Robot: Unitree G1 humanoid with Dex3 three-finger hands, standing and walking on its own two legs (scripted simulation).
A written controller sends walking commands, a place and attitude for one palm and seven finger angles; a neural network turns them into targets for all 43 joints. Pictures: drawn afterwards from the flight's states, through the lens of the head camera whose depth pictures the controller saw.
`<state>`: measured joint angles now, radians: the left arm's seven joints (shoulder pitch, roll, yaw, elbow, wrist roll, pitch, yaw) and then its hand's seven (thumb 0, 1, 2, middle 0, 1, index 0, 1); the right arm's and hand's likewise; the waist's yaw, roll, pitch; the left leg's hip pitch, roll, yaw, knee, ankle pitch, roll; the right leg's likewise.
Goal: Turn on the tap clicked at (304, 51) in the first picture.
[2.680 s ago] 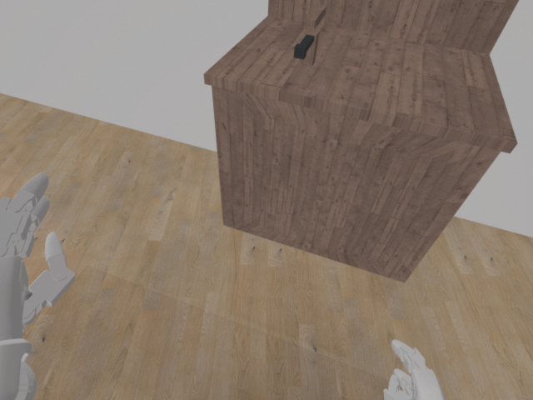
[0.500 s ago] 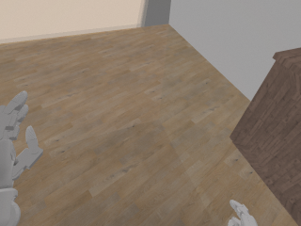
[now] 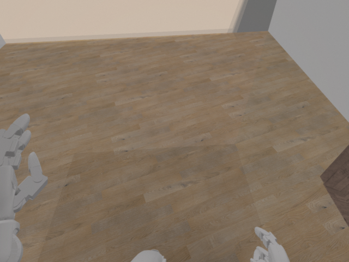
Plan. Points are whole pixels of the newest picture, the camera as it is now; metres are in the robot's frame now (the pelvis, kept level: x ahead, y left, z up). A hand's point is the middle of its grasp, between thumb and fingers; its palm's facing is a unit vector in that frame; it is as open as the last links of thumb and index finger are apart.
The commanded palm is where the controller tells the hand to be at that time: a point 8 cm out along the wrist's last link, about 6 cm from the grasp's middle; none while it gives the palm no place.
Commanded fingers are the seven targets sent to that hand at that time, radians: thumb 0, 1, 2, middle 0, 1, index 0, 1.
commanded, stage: walk around to get in front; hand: left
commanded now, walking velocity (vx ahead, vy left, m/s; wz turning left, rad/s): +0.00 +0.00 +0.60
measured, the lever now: out of the picture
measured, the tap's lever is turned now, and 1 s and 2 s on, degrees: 0 0 0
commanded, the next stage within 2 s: none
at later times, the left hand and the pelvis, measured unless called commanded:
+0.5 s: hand out of the picture +0.10 +0.31 +0.19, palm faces +0.62 -0.68 -0.40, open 7.4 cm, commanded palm +0.05 +0.34 +0.18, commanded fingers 0.00 0.90 0.90 -0.20 -0.30 -0.20 -0.30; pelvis -0.03 +0.02 +0.01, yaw +16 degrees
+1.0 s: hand out of the picture +0.13 +0.36 +0.18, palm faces +0.77 -0.49 -0.40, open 7.4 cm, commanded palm +0.07 +0.38 +0.18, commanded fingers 0.00 0.90 0.90 -0.20 -0.30 -0.20 -0.30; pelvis +0.06 +0.05 -0.01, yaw +28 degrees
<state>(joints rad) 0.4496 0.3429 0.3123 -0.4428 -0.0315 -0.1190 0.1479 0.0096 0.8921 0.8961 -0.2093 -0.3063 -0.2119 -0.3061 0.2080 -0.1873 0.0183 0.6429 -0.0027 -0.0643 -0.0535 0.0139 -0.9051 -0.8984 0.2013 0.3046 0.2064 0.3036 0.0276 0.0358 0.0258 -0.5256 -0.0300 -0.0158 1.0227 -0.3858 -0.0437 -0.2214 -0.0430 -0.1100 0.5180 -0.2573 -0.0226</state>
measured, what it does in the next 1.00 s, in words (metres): steps on the spot, turning left: left foot, then right foot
